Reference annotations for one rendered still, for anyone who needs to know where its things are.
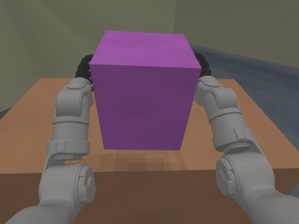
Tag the right robot forearm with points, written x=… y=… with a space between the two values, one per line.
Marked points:
x=230 y=132

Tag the robot left hand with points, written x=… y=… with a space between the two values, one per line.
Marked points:
x=84 y=67

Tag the pedestal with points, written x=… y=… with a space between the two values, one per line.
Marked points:
x=136 y=186

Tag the robot left upper arm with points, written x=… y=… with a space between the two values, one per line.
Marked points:
x=64 y=190

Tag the robot right upper arm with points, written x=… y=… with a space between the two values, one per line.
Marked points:
x=248 y=178

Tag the left robot forearm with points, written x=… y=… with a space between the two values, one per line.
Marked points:
x=70 y=124

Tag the robot right hand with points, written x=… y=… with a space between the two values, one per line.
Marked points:
x=204 y=65

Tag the carton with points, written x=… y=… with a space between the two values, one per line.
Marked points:
x=144 y=85

